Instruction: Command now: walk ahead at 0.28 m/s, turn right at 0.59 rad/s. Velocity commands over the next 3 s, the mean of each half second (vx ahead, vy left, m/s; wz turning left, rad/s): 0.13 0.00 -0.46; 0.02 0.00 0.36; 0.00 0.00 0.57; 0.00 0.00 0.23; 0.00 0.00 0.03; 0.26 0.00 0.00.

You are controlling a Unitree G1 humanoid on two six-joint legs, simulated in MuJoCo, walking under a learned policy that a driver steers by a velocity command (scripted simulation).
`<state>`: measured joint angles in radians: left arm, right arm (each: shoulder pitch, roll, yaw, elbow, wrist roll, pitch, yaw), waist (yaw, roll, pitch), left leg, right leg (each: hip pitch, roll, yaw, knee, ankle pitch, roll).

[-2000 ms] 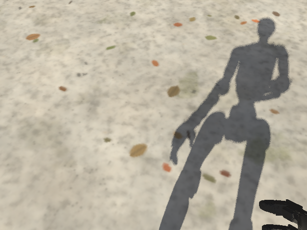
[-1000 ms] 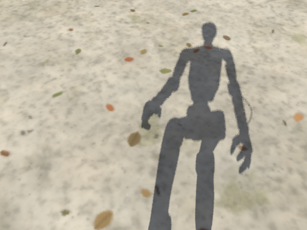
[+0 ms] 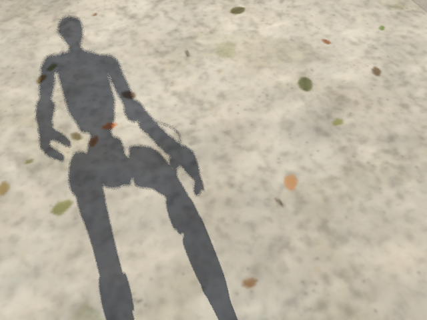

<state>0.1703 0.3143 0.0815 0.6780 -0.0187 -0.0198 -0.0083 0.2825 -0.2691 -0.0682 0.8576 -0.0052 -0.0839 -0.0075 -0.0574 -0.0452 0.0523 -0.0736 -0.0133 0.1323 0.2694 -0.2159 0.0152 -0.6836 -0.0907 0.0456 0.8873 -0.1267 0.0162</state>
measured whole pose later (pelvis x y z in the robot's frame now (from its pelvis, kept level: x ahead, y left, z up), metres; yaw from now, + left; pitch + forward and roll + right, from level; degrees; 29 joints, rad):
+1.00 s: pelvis +0.18 +0.00 -0.01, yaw +2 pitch +2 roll -1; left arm 0.17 0.28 0.08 0.70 0.01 0.01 0.04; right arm 0.16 -0.31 -0.08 0.65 0.02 0.05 0.00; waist 0.02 0.01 0.05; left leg -0.48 0.04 0.01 0.96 -0.46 -0.06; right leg -0.28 -0.05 -0.14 0.48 -0.23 -0.01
